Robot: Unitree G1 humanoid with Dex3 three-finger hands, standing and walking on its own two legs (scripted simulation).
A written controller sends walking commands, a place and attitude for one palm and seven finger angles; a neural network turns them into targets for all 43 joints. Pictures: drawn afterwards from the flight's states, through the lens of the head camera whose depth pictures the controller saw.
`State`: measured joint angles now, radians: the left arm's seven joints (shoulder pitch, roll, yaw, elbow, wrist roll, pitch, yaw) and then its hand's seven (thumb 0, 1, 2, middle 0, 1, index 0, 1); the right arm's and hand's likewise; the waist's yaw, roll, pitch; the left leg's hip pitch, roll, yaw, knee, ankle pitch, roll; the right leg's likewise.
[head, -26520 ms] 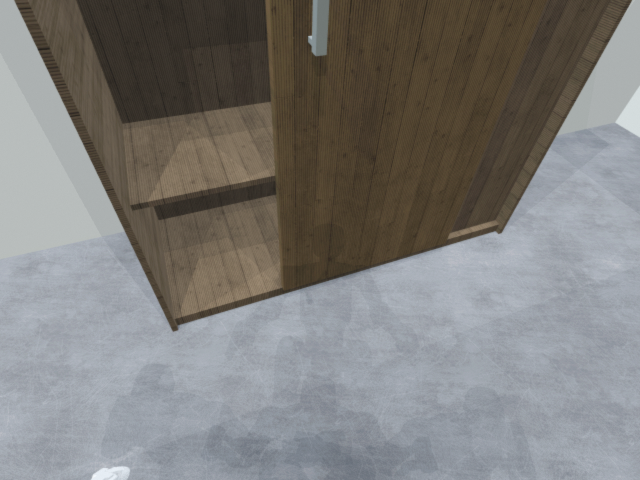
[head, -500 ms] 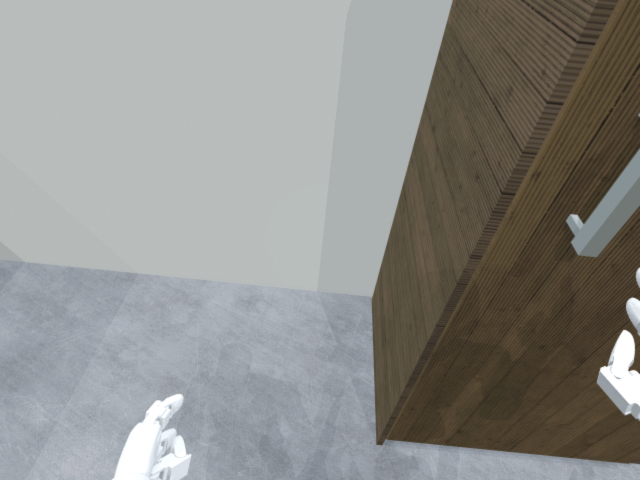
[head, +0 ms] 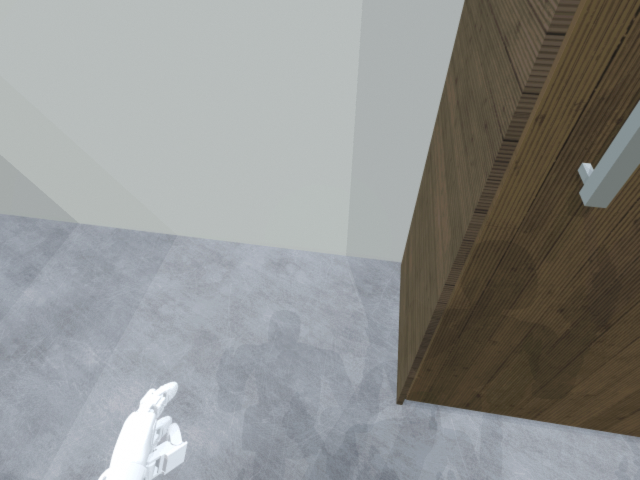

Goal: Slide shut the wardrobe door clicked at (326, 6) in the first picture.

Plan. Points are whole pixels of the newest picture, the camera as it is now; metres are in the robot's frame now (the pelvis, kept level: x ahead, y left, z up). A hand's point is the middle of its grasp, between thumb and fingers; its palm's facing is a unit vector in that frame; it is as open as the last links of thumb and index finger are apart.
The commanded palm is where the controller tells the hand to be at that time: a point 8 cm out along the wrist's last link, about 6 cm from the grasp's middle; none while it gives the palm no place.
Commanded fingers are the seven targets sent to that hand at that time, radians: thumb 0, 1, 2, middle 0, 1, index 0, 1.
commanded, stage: step back with the hand held close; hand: right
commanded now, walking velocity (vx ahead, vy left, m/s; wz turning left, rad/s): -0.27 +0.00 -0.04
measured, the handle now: (629, 125) +0.44 -0.30 +0.25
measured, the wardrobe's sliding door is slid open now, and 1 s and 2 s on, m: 0.00 0.00 0.00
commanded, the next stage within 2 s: stop stepping back and stand still in 0.94 s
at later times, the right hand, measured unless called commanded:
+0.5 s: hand out of the picture +0.10 -0.28 +0.17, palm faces +0.50 +0.76 -0.42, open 7.5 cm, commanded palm +0.04 -0.31 +0.18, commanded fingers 0.00 -0.90 -0.90 0.20 0.30 0.20 0.30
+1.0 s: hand out of the picture -0.02 -0.30 +0.18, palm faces +0.45 +0.83 -0.34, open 7.5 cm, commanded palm -0.08 -0.34 +0.18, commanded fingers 0.00 -0.90 -0.90 0.20 0.30 0.20 0.30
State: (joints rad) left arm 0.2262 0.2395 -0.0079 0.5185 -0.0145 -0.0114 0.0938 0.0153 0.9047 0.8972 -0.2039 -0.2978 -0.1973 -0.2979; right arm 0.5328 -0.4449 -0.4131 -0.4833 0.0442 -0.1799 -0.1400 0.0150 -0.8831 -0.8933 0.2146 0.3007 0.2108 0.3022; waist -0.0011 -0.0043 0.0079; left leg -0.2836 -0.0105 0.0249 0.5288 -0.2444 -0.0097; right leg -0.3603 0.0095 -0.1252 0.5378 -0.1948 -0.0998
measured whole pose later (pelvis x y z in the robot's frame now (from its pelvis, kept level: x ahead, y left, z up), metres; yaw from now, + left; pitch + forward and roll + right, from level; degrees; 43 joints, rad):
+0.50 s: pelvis -0.09 -0.01 -0.01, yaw -4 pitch +0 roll +3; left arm 0.20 0.22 0.00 0.57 0.00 -0.09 0.07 0.02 0.90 0.90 -0.21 -0.30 -0.20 -0.30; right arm 0.46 -0.41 -0.41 -0.47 0.02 -0.25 -0.14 0.01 -0.88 -0.89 0.21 0.30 0.21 0.30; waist -0.02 -0.02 0.00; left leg -0.33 -0.05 -0.02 0.56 -0.25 -0.01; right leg -0.48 0.02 -0.09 0.52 -0.15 -0.09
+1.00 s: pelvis -0.22 -0.04 +0.00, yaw +1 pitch +1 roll +6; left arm 0.21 0.14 -0.01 0.64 0.02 -0.16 0.03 0.02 0.90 0.90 -0.21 -0.30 -0.20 -0.30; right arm 0.48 -0.41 -0.44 -0.57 0.05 -0.23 -0.15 0.02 -0.88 -0.89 0.21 0.30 0.21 0.30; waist -0.02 0.01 0.00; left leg -0.34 -0.08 0.01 0.94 -0.53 -0.01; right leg -0.46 -0.09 -0.08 0.50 -0.06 -0.07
